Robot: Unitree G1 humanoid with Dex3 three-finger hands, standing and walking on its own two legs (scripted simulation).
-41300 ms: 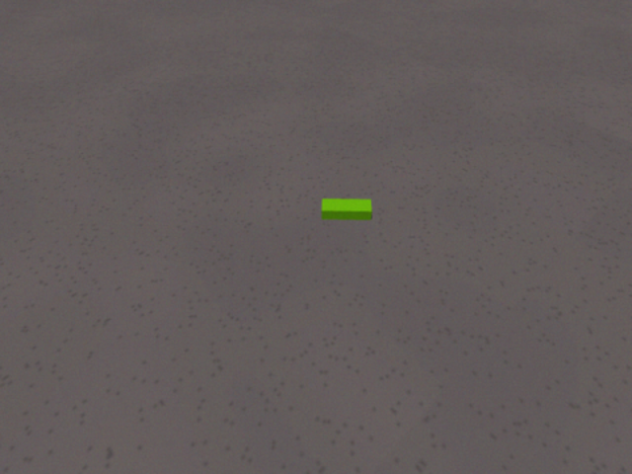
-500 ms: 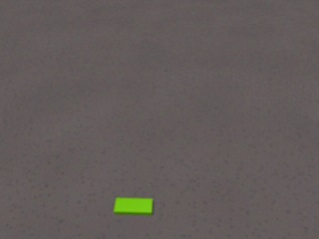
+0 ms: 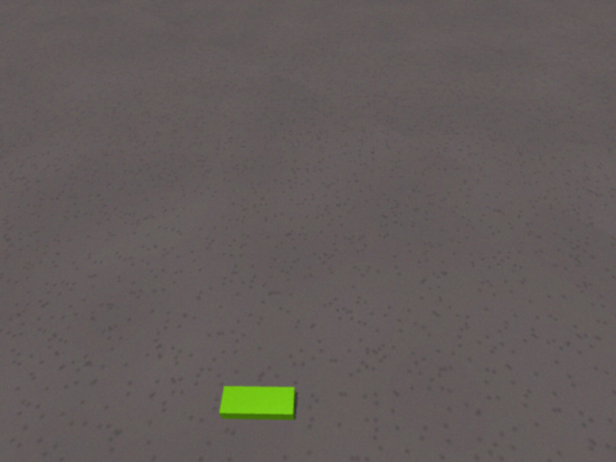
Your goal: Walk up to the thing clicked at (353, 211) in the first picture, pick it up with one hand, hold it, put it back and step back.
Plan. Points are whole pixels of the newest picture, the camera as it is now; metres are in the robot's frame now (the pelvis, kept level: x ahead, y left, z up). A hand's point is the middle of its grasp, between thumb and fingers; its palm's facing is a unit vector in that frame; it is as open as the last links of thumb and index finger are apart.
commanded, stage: stand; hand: left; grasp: from above
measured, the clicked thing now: (258, 402) +0.45 +0.23 -0.76
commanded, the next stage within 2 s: step back in 0.38 s
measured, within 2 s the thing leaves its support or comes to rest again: neither
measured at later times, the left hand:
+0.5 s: hand out of the picture +0.07 +0.26 -0.16, palm faces +0.00 -0.93 -0.36, open 7.4 cm
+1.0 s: hand out of the picture +0.05 +0.29 -0.18, palm faces -0.08 -0.93 -0.35, open 7.4 cm
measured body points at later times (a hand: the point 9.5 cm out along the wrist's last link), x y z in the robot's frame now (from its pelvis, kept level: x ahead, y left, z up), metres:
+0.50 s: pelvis -0.02 +0.00 -0.01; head +0.02 -0.01 +0.44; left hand +0.07 +0.30 -0.14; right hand +0.07 -0.31 -0.14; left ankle -0.01 +0.13 -0.75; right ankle +0.00 -0.13 -0.75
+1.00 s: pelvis -0.10 +0.04 -0.02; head -0.03 +0.07 +0.42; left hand +0.05 +0.34 -0.16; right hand -0.07 -0.27 -0.13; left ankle -0.11 +0.13 -0.75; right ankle -0.10 -0.09 -0.68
